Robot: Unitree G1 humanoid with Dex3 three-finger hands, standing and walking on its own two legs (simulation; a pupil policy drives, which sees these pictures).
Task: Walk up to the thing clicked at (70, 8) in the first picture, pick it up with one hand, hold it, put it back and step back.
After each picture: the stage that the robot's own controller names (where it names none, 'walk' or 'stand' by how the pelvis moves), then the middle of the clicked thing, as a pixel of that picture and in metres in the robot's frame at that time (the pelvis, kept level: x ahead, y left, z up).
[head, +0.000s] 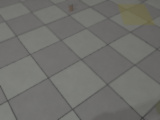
stand; (70, 7) +2.24 +0.23 -0.72
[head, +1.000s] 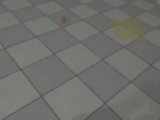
walk; (63, 19) +2.09 +0.27 -0.71
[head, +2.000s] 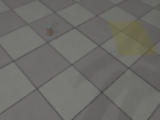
walk; (49, 30) +1.45 +0.37 -0.72
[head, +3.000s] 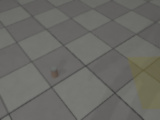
walk; (54, 71) +0.97 +0.31 -0.69
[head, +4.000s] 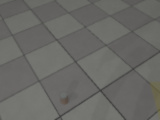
walk; (64, 98) +0.65 +0.23 -0.71
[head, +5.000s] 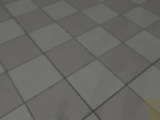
stand; out of the picture +0.45 +0.23 -0.71
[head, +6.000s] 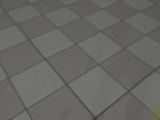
stand; out of the picture +0.43 +0.22 -0.72
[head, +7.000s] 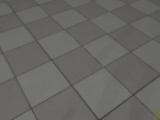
stand; out of the picture +0.44 +0.20 -0.73
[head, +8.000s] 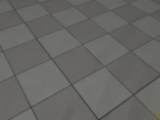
stand; out of the picture +0.44 +0.19 -0.73
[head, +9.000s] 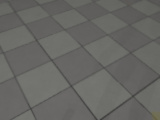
stand; out of the picture +0.44 +0.20 -0.73
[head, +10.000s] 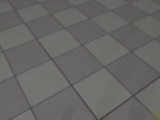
stand; out of the picture +0.43 +0.20 -0.73
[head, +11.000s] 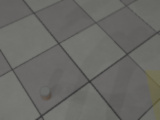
go down; (45, 93) +0.47 +0.20 -0.59
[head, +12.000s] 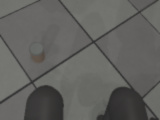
go down; (37, 53) +0.53 +0.22 -0.33
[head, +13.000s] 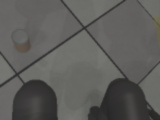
close in; (21, 41) +0.52 +0.23 -0.29
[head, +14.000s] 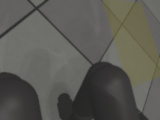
close; out of the picture +0.51 +0.28 -0.23
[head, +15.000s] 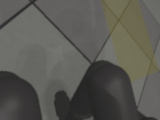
close; out of the picture +0.50 +0.29 -0.23
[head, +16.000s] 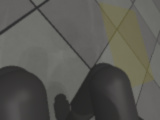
lift; out of the picture +0.50 +0.29 -0.23
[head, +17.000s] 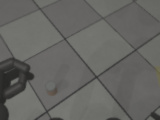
lift; (51, 88) +0.49 +0.19 -0.53
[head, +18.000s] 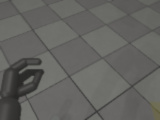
close; out of the picture +0.46 +0.19 -0.68
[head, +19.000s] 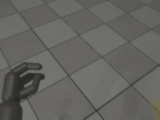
stand; out of the picture +0.45 +0.19 -0.68
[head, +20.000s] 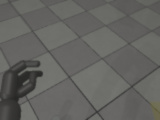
stand; out of the picture +0.46 +0.19 -0.68
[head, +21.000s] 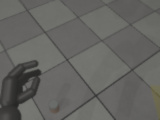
stand; (54, 106) +0.47 +0.19 -0.64
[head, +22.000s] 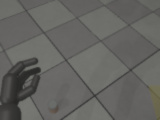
stand; (53, 106) +0.47 +0.19 -0.64
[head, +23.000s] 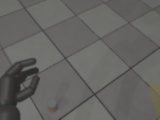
stand; (52, 105) +0.47 +0.19 -0.63
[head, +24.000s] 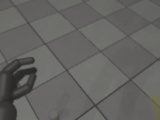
stand; (54, 116) +0.46 +0.19 -0.65
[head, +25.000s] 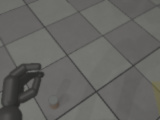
stand; (54, 102) +0.47 +0.19 -0.62
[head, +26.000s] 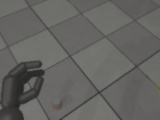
stand; (56, 103) +0.48 +0.19 -0.61
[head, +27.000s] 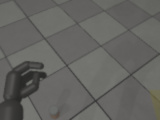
stand; (54, 112) +0.46 +0.19 -0.66
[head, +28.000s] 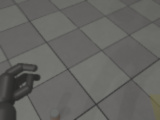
stand; (55, 115) +0.46 +0.18 -0.66
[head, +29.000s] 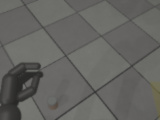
stand; (52, 103) +0.47 +0.19 -0.61
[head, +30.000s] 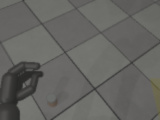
stand; (52, 100) +0.47 +0.19 -0.61
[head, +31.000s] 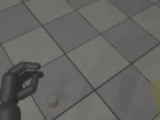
stand; (52, 101) +0.47 +0.19 -0.61
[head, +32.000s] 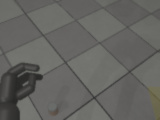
stand; (53, 109) +0.47 +0.19 -0.65
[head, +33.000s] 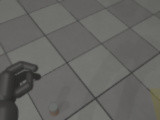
hold; (53, 109) +0.47 +0.19 -0.65
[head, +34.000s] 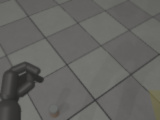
hold; (54, 111) +0.47 +0.19 -0.66
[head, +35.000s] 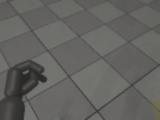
hold; out of the picture +0.46 +0.19 -0.68
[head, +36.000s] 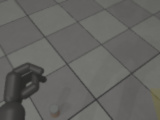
hold; (54, 111) +0.46 +0.19 -0.65
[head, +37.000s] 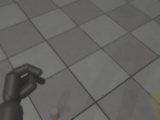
close; (54, 113) +0.46 +0.19 -0.67
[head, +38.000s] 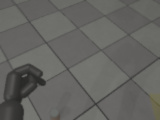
close; (55, 115) +0.46 +0.19 -0.67
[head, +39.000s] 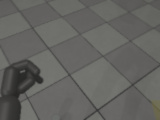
hold; out of the picture +0.45 +0.19 -0.68
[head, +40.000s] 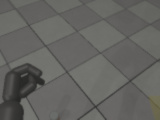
hold; (54, 118) +0.46 +0.19 -0.67
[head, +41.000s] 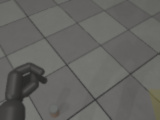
close; (54, 110) +0.47 +0.19 -0.66
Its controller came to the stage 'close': yes
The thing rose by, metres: 0.00
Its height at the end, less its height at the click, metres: +0.00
